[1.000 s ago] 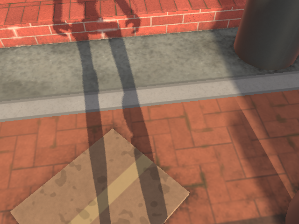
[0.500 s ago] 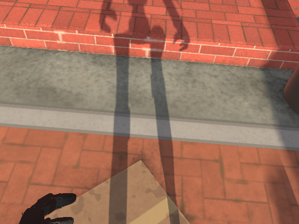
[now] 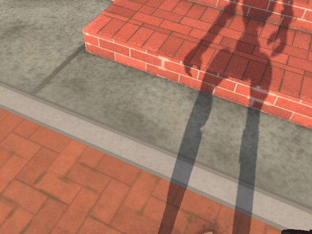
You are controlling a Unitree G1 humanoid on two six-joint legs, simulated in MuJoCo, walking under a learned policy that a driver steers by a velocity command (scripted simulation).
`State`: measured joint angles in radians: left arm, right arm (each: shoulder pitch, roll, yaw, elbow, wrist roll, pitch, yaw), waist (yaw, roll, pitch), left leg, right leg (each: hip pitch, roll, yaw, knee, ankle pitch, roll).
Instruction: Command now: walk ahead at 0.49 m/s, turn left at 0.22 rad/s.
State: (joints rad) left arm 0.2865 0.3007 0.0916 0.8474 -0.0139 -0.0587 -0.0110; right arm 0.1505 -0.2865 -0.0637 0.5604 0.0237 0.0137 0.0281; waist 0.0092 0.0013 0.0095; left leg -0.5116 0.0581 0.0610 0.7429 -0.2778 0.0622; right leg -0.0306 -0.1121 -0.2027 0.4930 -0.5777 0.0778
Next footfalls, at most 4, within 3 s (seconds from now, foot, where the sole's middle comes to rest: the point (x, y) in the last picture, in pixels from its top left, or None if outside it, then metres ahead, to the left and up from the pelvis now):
0.50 right None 0.44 -0.12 -0.75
0.98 left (162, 175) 0.77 -0.02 -0.77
1.46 right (224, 162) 0.85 -0.33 -0.77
1.96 left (212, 118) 1.13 -0.30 -0.77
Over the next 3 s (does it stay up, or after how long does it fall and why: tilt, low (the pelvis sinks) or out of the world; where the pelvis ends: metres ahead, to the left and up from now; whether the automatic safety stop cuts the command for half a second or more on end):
stays up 1.52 -0.66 0.15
